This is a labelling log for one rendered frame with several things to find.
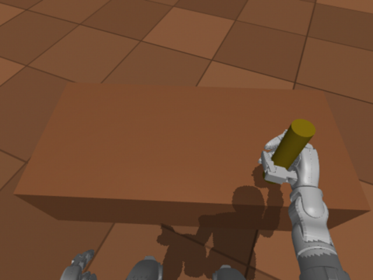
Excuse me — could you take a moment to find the right robot arm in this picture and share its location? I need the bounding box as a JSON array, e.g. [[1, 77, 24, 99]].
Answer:
[[288, 185, 351, 280]]

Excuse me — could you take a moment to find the can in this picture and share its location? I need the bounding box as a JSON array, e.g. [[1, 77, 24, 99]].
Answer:
[[263, 119, 316, 184]]

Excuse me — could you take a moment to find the left robot hand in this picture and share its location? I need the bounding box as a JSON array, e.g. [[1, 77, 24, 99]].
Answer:
[[60, 250, 97, 280]]

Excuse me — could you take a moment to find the right robot hand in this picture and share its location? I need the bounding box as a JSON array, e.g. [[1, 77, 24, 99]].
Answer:
[[258, 129, 319, 191]]

